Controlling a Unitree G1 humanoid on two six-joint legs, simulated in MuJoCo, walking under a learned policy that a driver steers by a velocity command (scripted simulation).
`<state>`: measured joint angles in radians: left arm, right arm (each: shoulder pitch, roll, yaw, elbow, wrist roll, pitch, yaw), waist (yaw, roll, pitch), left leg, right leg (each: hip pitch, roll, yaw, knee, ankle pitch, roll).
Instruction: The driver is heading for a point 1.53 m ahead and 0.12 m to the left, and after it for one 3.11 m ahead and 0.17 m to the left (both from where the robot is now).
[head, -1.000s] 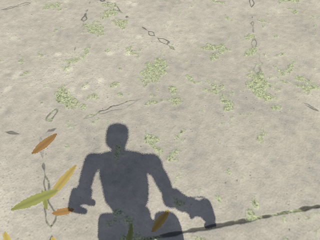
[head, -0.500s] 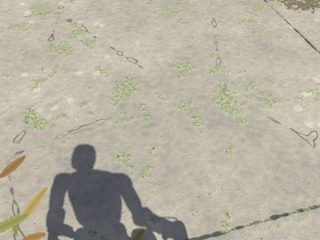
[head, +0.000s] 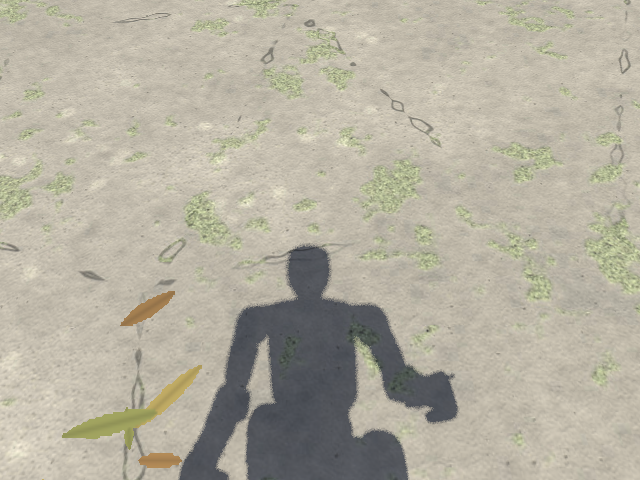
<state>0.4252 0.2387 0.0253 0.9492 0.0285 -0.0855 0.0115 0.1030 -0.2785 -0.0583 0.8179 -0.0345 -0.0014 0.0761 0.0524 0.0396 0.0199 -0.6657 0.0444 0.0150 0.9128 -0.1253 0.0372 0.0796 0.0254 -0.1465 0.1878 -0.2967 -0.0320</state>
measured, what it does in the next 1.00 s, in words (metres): walks ahead: left foot, then right foot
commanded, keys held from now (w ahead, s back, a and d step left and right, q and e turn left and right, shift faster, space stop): w+q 0.40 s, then w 0.30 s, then w+e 0.30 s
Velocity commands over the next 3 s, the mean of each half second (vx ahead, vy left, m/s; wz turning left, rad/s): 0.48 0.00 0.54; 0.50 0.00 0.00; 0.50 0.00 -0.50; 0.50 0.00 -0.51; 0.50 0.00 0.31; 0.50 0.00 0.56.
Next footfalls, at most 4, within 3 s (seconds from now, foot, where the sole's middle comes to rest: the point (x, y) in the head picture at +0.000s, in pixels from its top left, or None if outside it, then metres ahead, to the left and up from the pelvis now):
0.16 left None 0.25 0.10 -0.78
0.70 right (348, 422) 0.60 0.03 -0.78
1.20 left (245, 335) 0.81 0.28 -0.78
1.74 right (342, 253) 1.07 0.06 -0.78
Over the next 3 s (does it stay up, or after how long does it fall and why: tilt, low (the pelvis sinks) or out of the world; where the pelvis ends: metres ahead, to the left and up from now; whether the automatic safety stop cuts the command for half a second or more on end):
stays up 1.62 0.02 0.00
